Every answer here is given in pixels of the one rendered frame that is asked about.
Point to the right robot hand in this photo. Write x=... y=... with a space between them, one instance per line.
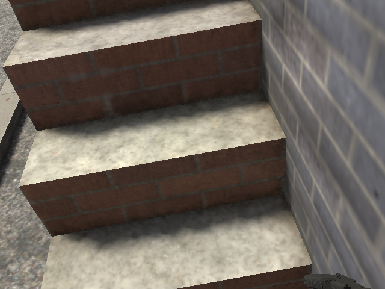
x=328 y=281

